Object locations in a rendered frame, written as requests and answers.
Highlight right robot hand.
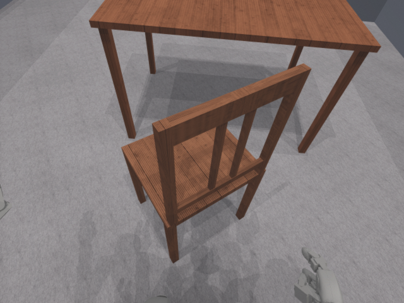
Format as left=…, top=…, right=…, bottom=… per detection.
left=294, top=247, right=344, bottom=303

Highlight table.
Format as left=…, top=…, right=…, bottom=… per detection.
left=89, top=0, right=381, bottom=153

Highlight chair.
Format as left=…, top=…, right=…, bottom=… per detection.
left=121, top=63, right=311, bottom=263

